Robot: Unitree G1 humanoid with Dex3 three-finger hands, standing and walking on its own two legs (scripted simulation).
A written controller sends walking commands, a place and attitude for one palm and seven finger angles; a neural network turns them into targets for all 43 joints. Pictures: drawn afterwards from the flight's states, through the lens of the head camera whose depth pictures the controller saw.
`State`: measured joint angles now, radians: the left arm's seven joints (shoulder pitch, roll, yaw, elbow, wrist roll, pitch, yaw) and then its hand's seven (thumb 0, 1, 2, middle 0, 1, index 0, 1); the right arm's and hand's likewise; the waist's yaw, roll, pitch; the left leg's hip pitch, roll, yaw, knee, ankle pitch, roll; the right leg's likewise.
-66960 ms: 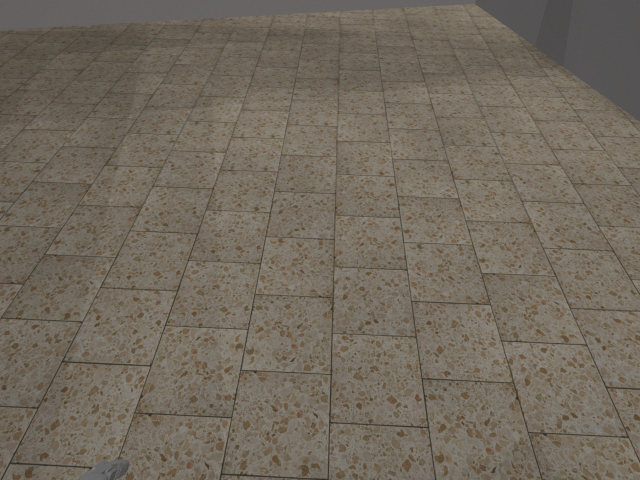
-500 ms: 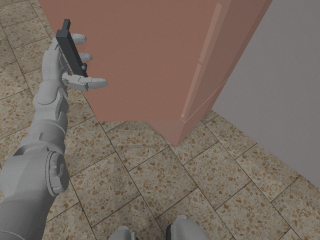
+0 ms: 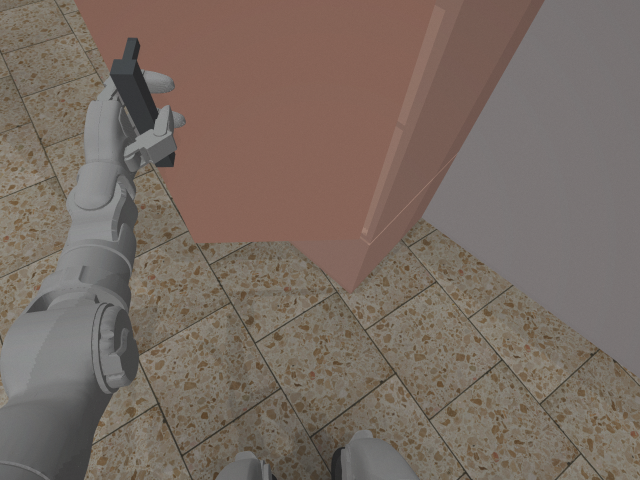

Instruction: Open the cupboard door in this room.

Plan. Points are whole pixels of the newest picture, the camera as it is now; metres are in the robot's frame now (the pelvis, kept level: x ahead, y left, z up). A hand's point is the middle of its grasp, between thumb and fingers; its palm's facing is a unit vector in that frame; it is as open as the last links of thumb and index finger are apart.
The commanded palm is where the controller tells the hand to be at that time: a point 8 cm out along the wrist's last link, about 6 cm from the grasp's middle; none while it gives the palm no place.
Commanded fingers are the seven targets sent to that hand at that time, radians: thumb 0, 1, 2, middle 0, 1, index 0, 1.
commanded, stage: pull the door open along its arc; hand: left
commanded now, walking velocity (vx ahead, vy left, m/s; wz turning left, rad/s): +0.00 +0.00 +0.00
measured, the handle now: (150, 107) +0.56 +0.17 +0.09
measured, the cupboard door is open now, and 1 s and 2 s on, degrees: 45 81 90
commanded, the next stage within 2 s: open thumb and fingers to let go in 1.18 s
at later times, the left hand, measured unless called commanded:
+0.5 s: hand (172, 183) +0.45 +0.13 +0.08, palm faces -0.06 -1.00 -0.01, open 5.9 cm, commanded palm +0.38 +0.19 +0.09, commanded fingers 0.00 0.90 0.90 -0.40 -1.35 -0.40 -1.35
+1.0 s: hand (245, 272) +0.33 +0.05 +0.09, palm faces +0.36 -0.93 +0.00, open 6.1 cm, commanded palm +0.26 +0.10 +0.09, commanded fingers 0.00 0.90 0.90 -0.40 -1.35 -0.40 -1.35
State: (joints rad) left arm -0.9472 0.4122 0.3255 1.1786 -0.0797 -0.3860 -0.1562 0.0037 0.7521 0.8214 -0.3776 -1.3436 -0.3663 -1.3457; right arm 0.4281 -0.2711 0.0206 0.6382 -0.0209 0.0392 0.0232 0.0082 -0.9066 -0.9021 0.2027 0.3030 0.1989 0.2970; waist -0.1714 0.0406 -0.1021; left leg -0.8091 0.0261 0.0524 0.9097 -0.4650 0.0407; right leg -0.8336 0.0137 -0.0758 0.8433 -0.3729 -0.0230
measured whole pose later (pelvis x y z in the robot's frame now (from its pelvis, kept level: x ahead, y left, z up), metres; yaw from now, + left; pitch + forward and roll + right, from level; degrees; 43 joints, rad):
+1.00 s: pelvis +0.00 -0.03 +0.02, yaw +2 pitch +8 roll +1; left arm -0.06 -0.11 -0.13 0.23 0.05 -0.18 0.51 0.04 0.68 0.75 -0.34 -1.32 -0.36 -1.34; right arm 0.18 -0.17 0.01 0.56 -0.06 0.05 0.01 0.01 -0.91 -0.90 0.20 0.30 0.20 0.30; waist -0.01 0.04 -0.10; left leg -0.47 0.01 0.03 0.75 -0.42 0.00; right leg -0.52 0.01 -0.09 0.76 -0.38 -0.06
